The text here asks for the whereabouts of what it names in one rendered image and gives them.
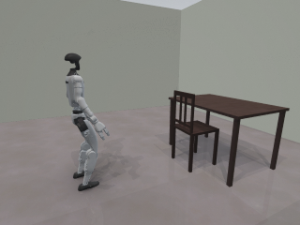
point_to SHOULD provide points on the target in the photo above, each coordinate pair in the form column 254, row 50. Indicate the robot right upper arm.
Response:
column 78, row 87

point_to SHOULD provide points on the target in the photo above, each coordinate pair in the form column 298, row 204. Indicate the robot left foot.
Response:
column 78, row 174

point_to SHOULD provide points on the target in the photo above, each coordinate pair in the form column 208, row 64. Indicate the table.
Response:
column 237, row 109

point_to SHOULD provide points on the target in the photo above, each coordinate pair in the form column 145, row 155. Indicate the right robot thigh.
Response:
column 89, row 134

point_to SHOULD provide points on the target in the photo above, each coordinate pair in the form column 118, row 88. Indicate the chair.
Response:
column 191, row 128

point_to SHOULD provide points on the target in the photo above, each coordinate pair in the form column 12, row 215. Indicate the right robot hand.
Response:
column 99, row 127

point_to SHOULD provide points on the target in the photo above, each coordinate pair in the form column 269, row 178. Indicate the right robot forearm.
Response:
column 86, row 110

